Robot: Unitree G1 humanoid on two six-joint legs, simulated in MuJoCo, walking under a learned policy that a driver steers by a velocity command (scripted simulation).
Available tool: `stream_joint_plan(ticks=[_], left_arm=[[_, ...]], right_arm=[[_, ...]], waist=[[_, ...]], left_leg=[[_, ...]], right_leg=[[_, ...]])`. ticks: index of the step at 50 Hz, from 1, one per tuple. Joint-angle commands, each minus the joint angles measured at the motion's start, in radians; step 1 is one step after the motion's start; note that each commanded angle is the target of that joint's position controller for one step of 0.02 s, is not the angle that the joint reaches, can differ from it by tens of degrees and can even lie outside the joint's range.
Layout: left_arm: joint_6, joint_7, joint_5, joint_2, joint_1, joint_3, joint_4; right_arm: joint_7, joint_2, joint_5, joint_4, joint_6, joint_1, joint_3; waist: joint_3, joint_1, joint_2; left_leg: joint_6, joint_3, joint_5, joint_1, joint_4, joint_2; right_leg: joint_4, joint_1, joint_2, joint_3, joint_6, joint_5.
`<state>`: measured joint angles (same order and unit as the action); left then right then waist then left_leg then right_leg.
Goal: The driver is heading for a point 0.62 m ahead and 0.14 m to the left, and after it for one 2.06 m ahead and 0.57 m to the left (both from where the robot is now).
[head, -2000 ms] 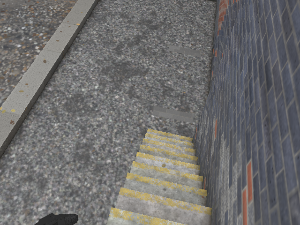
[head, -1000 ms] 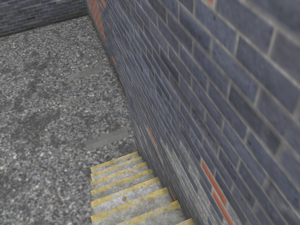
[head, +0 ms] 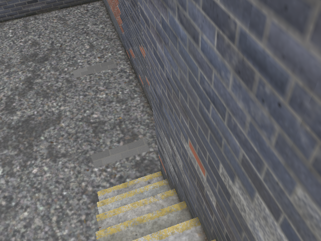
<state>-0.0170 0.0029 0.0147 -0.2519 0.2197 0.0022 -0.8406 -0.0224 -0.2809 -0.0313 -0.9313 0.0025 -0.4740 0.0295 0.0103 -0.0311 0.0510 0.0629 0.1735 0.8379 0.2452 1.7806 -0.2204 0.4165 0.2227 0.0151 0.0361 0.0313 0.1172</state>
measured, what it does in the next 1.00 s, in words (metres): goes down: left foot 0.21 m lower, then right foot 0.20 m lower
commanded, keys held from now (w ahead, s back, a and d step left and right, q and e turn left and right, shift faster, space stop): w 0.84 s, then w+q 0.16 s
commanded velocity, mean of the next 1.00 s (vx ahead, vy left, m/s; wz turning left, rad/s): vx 0.46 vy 0.14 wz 0.03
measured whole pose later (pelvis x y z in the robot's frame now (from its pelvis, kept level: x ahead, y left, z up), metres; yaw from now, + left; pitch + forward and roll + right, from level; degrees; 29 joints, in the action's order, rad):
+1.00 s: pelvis +0.52 +0.13 -0.46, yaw +2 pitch -1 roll -1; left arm -0.10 -0.06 0.01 -0.20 0.55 -0.02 -1.14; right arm 0.04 -0.30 -0.03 -0.73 0.05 -0.16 0.07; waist -0.02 0.08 0.13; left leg 0.10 0.28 -0.01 0.64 1.27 -0.06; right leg 0.78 0.22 0.00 -0.04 0.02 0.52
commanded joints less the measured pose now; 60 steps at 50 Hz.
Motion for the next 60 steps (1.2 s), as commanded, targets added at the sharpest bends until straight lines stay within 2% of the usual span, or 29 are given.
stream_joint_plan(ticks=[1, 4, 6, 8, 11, 13, 16, 18, 20, 22, 23, 24, 25, 27, 28, 30, 31, 33, 37, 39, 41, 43, 45, 47, 49, 52, 54, 57, 60], left_arm=[[0.006, -0.012, -0.044, -0.180, 0.327, 0.035, -0.095], [-0.073, -0.056, -0.041, -0.110, 0.031, 0.005, -0.057], [-0.084, -0.079, -0.023, -0.100, -0.010, -0.014, -0.071], [-0.103, -0.076, -0.005, -0.194, 0.105, 0.021, -0.084], [-0.065, -0.138, -0.085, -0.051, 0.150, 0.006, -0.057], [-0.024, -0.165, -0.052, -0.091, 0.262, 0.042, -0.085], [-0.016, -0.111, -0.014, -0.146, 0.121, 0.070, -0.028], [-0.011, -0.091, -0.015, -0.113, -0.009, 0.079, -0.047], [-0.025, -0.091, 0.004, 0.056, 0.323, 0.043, -0.028], [-0.057, -0.101, -0.046, 0.043, 0.282, 0.026, -0.018], [-0.046, -0.101, -0.091, 0.077, 0.199, 0.001, 0.033], [-0.029, -0.104, -0.111, -0.049, 0.075, 0.025, 0.023], [-0.012, -0.101, -0.075, -0.088, -0.003, 0.028, 0.044], [0.009, -0.076, 0.021, -0.043, 0.024, 0.011, 0.048], [0.015, -0.052, 0.024, -0.021, 0.072, 0.011, 0.001], [-0.007, -0.015, -0.027, -0.061, -0.073, 0.006, 0.046], [-0.027, 0.004, -0.006, -0.068, -0.173, -0.006, 0.064], [-0.018, 0.020, -0.003, -0.029, -0.233, -0.011, 0.094], [0.068, 0.016, -0.027, -0.152, 0.383, 0.069, -0.142], [0.040, 0.016, -0.009, -0.121, 0.702, 0.068, -0.281], [-0.043, 0.018, -0.008, -0.130, 0.503, 0.012, -0.250], [-0.065, -0.001, -0.057, -0.110, 0.310, 0.012, -0.197], [-0.098, -0.046, -0.060, -0.162, 0.156, 0.024, -0.198], [-0.117, -0.076, -0.011, -0.087, 0.061, -0.013, -0.164], [-0.124, -0.078, 0.024, -0.158, 0.087, 0.008, -0.154], [-0.104, -0.127, -0.033, -0.072, 0.276, 0.014, -0.170], [-0.064, -0.142, -0.034, -0.054, 0.306, 0.016, -0.164], [-0.045, -0.114, -0.025, -0.100, 0.276, 0.049, -0.132], [-0.016, -0.089, -0.004, -0.170, 0.136, 0.090, -0.096]], right_arm=[[0.012, -0.069, -0.016, 0.152, 0.000, -0.043, 0.020], [0.056, -0.145, -0.027, 0.258, 0.045, 0.128, 0.047], [0.049, 0.011, 0.012, 0.315, 0.053, 0.167, 0.005], [0.033, -0.018, 0.038, 0.258, 0.046, 0.096, 0.030], [-0.032, -0.013, 0.047, 0.264, 0.037, 0.158, 0.023], [-0.070, 0.018, 0.022, 0.256, 0.010, 0.262, 0.024], [-0.037, -0.069, 0.032, 0.114, 0.041, -0.137, 0.064], [-0.006, -0.144, 0.081, -0.009, 0.030, -0.470, 0.089], [-0.053, -0.173, 0.069, -0.010, -0.051, -0.306, 0.047], [-0.089, -0.165, 0.063, -0.023, -0.079, -0.255, 0.062], [-0.087, -0.277, 0.060, -0.058, -0.084, -0.122, 0.083], [-0.072, -0.109, 0.087, -0.024, -0.098, -0.004, 0.021], [-0.034, -0.023, 0.098, 0.035, -0.098, 0.146, -0.023], [0.024, -0.078, 0.065, 0.033, -0.071, 0.217, -0.026], [0.035, -0.109, 0.083, -0.008, -0.065, 0.157, -0.017], [0.069, -0.039, 0.040, -0.046, -0.072, 0.005, -0.038], [0.088, 0.014, 0.005, -0.053, -0.074, -0.047, -0.058], [0.076, -0.069, 0.017, -0.084, -0.066, -0.049, -0.029], [0.006, -0.066, 0.024, -0.071, -0.052, 0.137, 0.003], [0.002, -0.030, -0.011, -0.034, -0.048, 0.278, 0.016], [0.024, 0.067, -0.004, 0.048, -0.032, -0.080, 0.013], [0.044, -0.031, 0.000, 0.094, -0.007, -0.046, 0.033], [0.076, -0.063, -0.027, 0.176, 0.030, 0.076, 0.047], [0.085, -0.056, -0.023, 0.249, 0.059, 0.219, 0.040], [0.073, 0.016, 0.010, 0.240, 0.062, 0.219, 0.022], [-0.013, -0.050, 0.037, 0.221, 0.028, 0.258, 0.052], [-0.043, 0.034, 0.012, 0.223, 0.024, 0.351, 0.020], [-0.043, -0.040, -0.006, 0.130, 0.035, 0.269, 0.059], [-0.005, -0.128, 0.019, -0.038, 0.032, -0.122, 0.105]], waist=[[0.091, 0.051, -0.215], [-0.136, -0.067, -0.022], [-0.107, -0.093, -0.043], [0.024, -0.070, -0.113], [-0.100, -0.015, -0.198], [-0.077, 0.087, -0.155], [-0.001, -0.130, -0.139], [-0.026, -0.387, 0.111], [-0.044, -0.024, 0.517], [0.043, 0.005, 0.024], [-0.017, 0.053, 0.112], [-0.129, 0.046, -0.051], [-0.181, 0.089, -0.048], [-0.148, 0.148, 0.042], [-0.097, 0.134, 0.098], [-0.172, 0.027, 0.085], [-0.207, -0.021, 0.082], [-0.158, -0.048, 0.070], [0.020, 0.238, 0.075], [-0.058, 0.398, -0.237], [-0.045, 0.036, -0.404], [-0.048, 0.010, -0.151], [-0.122, -0.054, -0.119], [-0.151, -0.024, -0.034], [-0.085, -0.018, -0.143], [-0.079, 0.039, -0.155], [-0.113, 0.106, -0.167], [-0.097, 0.096, -0.147], [0.072, -0.121, -0.105]], left_leg=[[0.062, 0.094, -0.129, 0.612, 0.283, 0.088], [0.061, 0.250, -0.577, 0.455, -0.216, 0.217], [0.075, 0.160, -0.735, 0.247, -0.712, 0.272], [0.065, -0.021, -1.062, 0.075, -0.624, 0.178], [-0.035, 0.001, -1.296, 0.214, -1.213, 0.281], [-0.025, -0.124, -1.308, 0.021, -1.219, 0.244], [-0.044, -0.216, -1.136, -0.285, -1.109, 0.237], [-0.120, -0.178, -1.074, -0.470, -1.346, 0.295], [-0.205, 0.097, -2.270, -0.491, -1.066, 0.465], [-0.341, 0.270, -1.634, -0.350, -1.168, 0.578], [-0.474, 0.649, -1.028, -0.159, -1.353, 0.731], [-0.434, 0.614, -0.945, -0.079, -1.352, 0.714], [-0.387, 0.478, -0.952, 0.065, -1.329, 0.639], [-0.288, 0.191, -0.945, 0.263, -1.340, 0.459], [-0.301, 0.163, -0.955, 0.347, -1.335, 0.439], [-0.272, 0.142, -0.809, -0.056, -1.183, 0.399], [-0.233, 0.077, -0.748, -0.101, -1.161, 0.356], [-0.186, -0.010, -0.539, 0.153, -1.197, 0.290], [-0.128, -0.071, -0.765, 0.047, -0.647, 0.194], [-0.024, -0.039, -0.280, 0.243, 0.170, -0.022], [-0.005, 0.113, -0.021, 0.491, 0.221, -0.030], [-0.033, 0.140, -0.426, 0.580, 0.047, 0.080], [0.000, 0.166, -0.666, 0.492, -0.128, 0.153], [0.072, 0.194, -0.799, 0.340, -0.454, 0.233], [0.058, 0.109, -0.909, 0.258, -0.532, 0.218], [-0.020, 0.073, -1.494, 0.330, -0.955, 0.197], [-0.028, -0.067, -1.507, 0.170, -1.196, 0.207], [-0.040, -0.145, -1.378, 0.099, -1.053, 0.190], [-0.091, -0.293, -1.237, -0.369, -1.160, 0.141]], right_leg=[[0.131, -0.524, 0.374, 0.368, 0.362, -0.937], [0.033, 0.121, 0.447, 0.467, 0.334, -0.511], [0.104, 0.265, 0.312, 0.272, 0.235, -0.525], [0.257, 0.239, 0.214, 0.152, 0.213, -0.608], [0.408, 0.174, 0.081, 0.041, 0.058, 0.088], [0.484, 0.276, 0.087, 0.047, 0.062, 0.176], [0.781, 0.472, 0.122, 0.034, 0.031, 0.172], [1.635, 0.654, -0.076, -0.052, -0.060, 0.471], [1.974, 1.012, -0.163, 0.096, -0.065, 0.797], [1.788, 0.994, -0.055, 0.079, -0.037, 0.560], [1.652, 0.997, 0.016, 0.101, -0.024, 0.566], [1.417, 1.023, 0.049, 0.220, -0.019, 0.354], [1.200, 0.926, 0.055, 0.201, -0.050, 0.195], [0.776, 0.561, 0.058, 0.072, -0.074, -0.128], [0.857, 0.365, 0.017, 0.025, -0.068, -0.274], [0.561, 0.709, 0.035, 0.091, -0.037, -0.453], [0.264, 0.661, 0.038, 0.065, -0.032, -0.576], [0.053, 0.152, -0.038, -0.028, -0.032, -0.686], [0.089, -0.235, 0.019, -0.047, -0.024, -0.687], [-0.075, -0.405, 0.120, 0.011, 0.027, -0.738], [0.194, -0.477, 0.250, 0.245, 0.124, -1.474], [0.122, -0.355, 0.306, 0.269, 0.195, -0.960], [0.057, 0.000, 0.418, 0.357, 0.257, -0.769], [0.090, 0.290, 0.386, 0.305, 0.252, -0.668], [0.205, 0.247, 0.345, 0.190, 0.229, -0.811], [0.418, 0.181, 0.183, 0.011, 0.067, -0.075], [0.459, 0.275, 0.131, -0.076, 0.047, 0.091], [0.665, 0.335, 0.219, -0.067, 0.043, 0.160], [1.150, 0.439, 0.224, -0.139, 0.000, -0.145]])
